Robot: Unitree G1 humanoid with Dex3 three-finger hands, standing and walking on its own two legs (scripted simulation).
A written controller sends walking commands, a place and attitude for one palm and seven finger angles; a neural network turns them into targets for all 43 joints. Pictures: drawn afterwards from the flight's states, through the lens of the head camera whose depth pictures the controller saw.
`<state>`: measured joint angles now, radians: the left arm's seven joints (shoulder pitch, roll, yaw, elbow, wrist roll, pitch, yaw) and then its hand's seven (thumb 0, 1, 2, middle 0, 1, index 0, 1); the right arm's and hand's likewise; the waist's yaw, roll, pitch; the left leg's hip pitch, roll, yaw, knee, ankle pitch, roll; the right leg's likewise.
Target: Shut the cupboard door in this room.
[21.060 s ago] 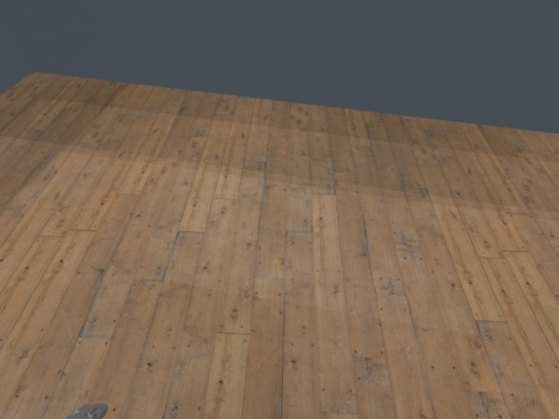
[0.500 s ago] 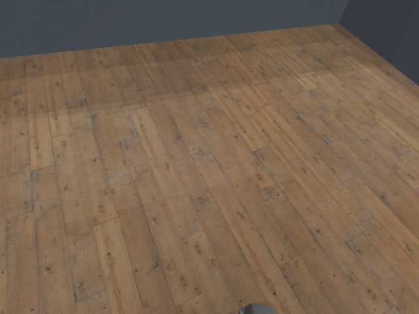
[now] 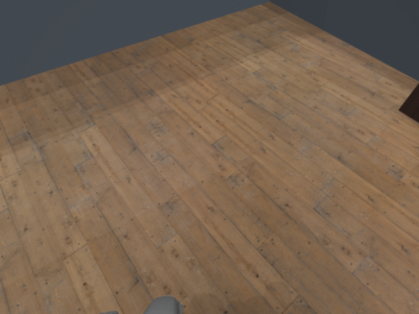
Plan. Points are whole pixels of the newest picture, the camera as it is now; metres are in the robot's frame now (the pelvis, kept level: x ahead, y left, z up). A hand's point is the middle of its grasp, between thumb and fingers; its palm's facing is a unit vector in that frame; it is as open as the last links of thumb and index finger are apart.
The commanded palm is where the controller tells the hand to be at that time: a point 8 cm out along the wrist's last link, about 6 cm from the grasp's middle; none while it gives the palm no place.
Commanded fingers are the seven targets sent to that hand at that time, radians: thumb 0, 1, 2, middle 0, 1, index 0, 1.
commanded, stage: turn or walk to find it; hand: left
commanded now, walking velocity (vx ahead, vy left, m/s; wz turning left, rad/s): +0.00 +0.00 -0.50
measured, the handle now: out of the picture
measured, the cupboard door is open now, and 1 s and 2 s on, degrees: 93 93 93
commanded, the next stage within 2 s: none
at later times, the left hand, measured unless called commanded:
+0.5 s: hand out of the picture +0.12 +0.23 -0.17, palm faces -0.21 -0.95 -0.24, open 7.4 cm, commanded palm none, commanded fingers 0.00 0.90 0.90 -0.20 -0.30 -0.20 -0.30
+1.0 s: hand out of the picture +0.13 +0.12 -0.15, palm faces -0.42 -0.88 -0.23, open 7.4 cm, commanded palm none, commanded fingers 0.00 0.90 0.90 -0.20 -0.30 -0.20 -0.30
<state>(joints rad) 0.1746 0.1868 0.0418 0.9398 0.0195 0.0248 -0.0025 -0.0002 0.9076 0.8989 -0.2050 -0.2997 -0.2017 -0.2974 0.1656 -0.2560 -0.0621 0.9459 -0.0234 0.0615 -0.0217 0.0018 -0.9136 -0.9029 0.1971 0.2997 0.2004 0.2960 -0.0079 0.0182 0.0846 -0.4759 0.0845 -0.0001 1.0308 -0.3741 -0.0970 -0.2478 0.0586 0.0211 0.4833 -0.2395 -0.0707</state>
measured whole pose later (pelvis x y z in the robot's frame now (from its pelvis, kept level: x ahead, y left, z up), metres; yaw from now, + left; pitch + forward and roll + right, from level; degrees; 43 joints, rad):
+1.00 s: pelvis +0.02 -0.04 +0.01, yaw -28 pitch +0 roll +1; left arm 0.30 0.18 0.04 1.00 0.02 -0.04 -0.01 0.00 0.91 0.90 -0.20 -0.30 -0.20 -0.30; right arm 0.19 -0.26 -0.07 0.94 -0.04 0.03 0.02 0.00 -0.91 -0.90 0.20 0.30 0.20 0.30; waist 0.01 0.03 0.04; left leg -0.54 0.12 0.02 0.98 -0.26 -0.10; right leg -0.12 0.06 0.02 0.38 -0.27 -0.08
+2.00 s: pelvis +0.31 -0.30 +0.00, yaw -48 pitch -1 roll +0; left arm 0.21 0.19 0.05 1.06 0.02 -0.08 0.02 -0.04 0.96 0.90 -0.20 -0.30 -0.20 -0.30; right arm 0.24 -0.17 -0.06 1.04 -0.03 -0.01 0.00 0.00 -0.93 -0.90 0.20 0.30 0.20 0.30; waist -0.03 0.04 0.04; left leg -0.59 0.16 0.06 1.08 -0.22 -0.05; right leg -0.17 0.05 -0.15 0.42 -0.25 -0.11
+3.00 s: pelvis +0.54 -0.58 +0.00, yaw -47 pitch -2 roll +0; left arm 0.11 0.14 0.02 1.05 0.01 -0.04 0.03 -0.02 0.95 0.90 -0.20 -0.30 -0.20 -0.30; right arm 0.28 -0.14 -0.03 1.11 -0.01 0.01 -0.02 0.00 -0.92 -0.90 0.20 0.30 0.20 0.30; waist -0.03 0.03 0.06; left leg -0.33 0.09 0.07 0.81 -0.44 -0.05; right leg -0.28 -0.04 -0.18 0.49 -0.18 -0.05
